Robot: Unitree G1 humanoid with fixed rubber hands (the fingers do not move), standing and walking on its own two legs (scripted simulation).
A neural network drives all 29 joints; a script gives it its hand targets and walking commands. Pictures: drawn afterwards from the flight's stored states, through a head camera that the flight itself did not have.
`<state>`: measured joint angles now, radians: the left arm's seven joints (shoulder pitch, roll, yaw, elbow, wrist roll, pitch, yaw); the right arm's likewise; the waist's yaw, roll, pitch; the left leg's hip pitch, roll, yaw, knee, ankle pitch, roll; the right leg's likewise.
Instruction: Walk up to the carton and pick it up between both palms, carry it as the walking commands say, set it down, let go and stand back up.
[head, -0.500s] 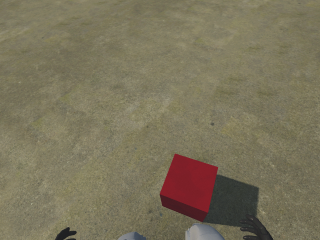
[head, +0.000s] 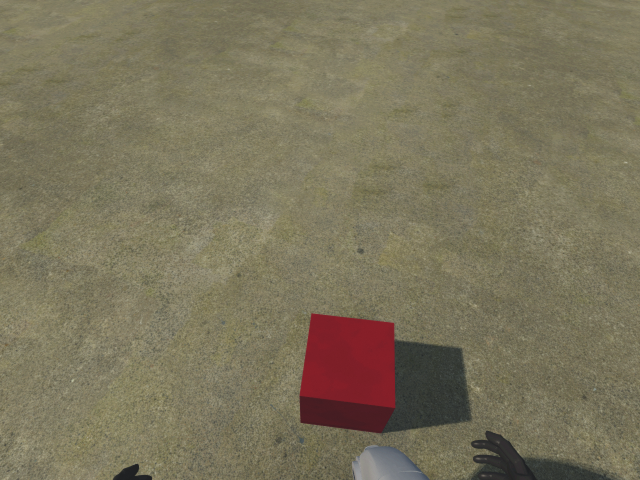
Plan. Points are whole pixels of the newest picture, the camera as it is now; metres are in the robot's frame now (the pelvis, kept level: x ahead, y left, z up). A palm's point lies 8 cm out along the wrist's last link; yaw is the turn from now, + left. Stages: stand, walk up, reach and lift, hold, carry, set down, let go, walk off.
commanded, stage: walk up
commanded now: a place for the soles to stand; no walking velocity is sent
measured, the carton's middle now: (346, 373) +0.49 -0.08 -0.64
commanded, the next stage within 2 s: none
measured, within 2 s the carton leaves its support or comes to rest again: neither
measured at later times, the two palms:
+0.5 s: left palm out of the picture +0.13 +0.21 -0.09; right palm out of the picture +0.00 -0.27 -0.12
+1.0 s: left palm out of the picture +0.15 +0.20 -0.10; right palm out of the picture +0.01 -0.29 -0.12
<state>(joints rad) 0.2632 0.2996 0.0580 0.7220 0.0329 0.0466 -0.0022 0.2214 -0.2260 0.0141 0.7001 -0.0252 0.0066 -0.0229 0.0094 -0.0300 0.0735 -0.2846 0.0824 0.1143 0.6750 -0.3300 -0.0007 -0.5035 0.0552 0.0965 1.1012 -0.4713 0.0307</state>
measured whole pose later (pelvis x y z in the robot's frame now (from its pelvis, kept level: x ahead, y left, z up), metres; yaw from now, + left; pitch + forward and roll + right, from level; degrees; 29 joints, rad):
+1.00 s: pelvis +0.02 -0.03 +0.01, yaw -15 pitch -2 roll +1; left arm 0.29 0.25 -0.02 0.85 0.02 -0.01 0.01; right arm 0.28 -0.29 0.04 0.86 -0.02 0.02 0.00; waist -0.01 0.01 0.03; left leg -0.15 0.10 0.18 0.52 -0.32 -0.04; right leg -0.24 0.06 0.15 0.59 -0.31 -0.02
